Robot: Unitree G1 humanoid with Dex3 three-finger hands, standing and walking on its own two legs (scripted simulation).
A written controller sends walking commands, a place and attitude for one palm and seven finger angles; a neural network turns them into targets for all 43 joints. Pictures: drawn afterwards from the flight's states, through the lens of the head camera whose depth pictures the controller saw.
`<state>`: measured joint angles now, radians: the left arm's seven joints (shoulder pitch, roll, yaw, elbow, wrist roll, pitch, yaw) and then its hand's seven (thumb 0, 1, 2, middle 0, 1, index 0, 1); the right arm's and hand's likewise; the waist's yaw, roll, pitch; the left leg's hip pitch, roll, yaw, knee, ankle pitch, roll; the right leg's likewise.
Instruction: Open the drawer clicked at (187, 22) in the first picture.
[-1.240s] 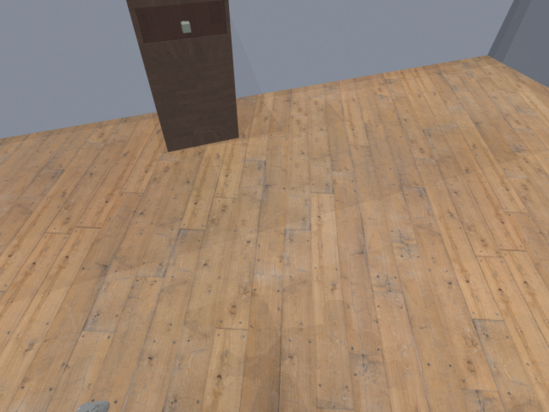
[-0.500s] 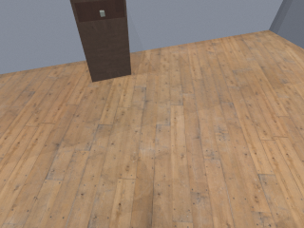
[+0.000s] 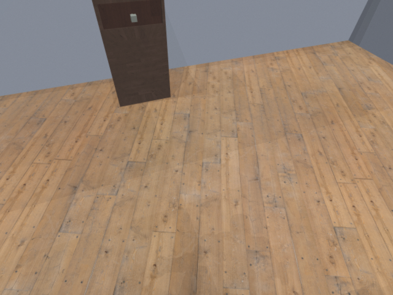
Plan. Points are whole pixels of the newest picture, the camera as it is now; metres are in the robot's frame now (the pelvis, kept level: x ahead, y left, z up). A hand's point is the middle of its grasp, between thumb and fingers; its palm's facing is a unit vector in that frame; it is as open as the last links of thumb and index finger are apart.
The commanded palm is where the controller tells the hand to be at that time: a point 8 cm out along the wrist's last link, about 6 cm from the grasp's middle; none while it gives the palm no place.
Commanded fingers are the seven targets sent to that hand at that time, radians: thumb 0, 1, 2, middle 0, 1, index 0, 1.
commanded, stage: look at it before walking up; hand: left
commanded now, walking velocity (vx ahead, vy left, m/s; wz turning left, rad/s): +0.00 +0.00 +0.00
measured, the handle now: (133, 17) +1.65 +0.50 -0.09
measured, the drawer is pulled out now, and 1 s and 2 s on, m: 0.00 0.00 0.00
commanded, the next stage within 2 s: walk to a spot facing it in 0.30 s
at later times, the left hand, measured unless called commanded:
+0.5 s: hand out of the picture +0.07 +0.24 -0.16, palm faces -0.01 -0.95 -0.32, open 7.3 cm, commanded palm none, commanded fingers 0.00 0.90 0.90 -0.20 -0.30 -0.20 -0.30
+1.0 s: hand (122, 274) +0.21 +0.20 -0.19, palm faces -0.04 -0.99 -0.15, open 7.2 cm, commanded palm none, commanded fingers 0.00 0.90 0.90 -0.20 -0.30 -0.20 -0.30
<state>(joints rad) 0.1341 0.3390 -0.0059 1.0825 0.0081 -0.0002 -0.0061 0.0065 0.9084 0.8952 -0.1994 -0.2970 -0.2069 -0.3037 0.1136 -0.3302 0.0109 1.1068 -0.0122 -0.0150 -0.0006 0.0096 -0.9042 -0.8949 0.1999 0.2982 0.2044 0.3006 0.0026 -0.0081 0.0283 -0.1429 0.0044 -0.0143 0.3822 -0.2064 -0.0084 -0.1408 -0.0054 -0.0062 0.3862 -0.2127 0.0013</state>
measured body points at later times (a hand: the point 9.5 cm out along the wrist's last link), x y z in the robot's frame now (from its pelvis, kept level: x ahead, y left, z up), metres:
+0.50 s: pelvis +0.01 +0.00 +0.00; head +0.01 +0.00 +0.45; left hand +0.07 +0.29 -0.14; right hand +0.09 -0.29 -0.14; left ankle +0.00 +0.13 -0.75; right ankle +0.00 -0.12 -0.75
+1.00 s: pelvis +0.15 +0.02 -0.01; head +0.19 +0.03 +0.44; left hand +0.21 +0.25 -0.17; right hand +0.00 -0.16 -0.14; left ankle +0.02 +0.12 -0.75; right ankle +0.25 -0.12 -0.70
